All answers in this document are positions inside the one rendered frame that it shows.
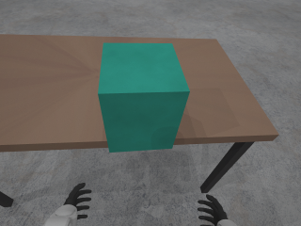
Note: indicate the robot left forearm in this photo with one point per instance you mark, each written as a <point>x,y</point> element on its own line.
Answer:
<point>65,215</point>

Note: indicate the table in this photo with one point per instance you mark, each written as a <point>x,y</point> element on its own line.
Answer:
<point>49,97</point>

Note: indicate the robot left hand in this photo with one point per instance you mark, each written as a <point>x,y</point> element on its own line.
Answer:
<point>74,200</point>

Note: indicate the robot right hand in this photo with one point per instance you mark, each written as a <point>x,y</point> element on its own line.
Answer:
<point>217,210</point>

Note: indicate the carton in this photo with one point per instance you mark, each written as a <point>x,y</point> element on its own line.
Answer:
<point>142,93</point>

